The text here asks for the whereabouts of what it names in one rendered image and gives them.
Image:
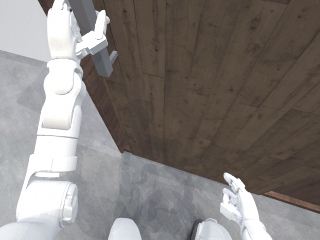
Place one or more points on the robot right thigh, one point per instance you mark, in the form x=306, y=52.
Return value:
x=209, y=230

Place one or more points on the right robot forearm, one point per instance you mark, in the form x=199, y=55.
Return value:
x=252, y=229

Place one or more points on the handle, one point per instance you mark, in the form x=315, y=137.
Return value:
x=86, y=18

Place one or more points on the robot left hand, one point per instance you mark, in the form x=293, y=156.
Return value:
x=63, y=32

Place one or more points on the wardrobe door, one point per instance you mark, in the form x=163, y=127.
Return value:
x=307, y=190
x=219, y=86

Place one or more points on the right robot foot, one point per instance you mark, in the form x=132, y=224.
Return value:
x=194, y=229

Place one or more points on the left robot forearm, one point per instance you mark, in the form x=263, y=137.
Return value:
x=59, y=124

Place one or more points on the left robot upper arm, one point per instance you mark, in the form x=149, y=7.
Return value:
x=47, y=206

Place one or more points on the robot right hand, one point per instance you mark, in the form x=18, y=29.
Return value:
x=242, y=205

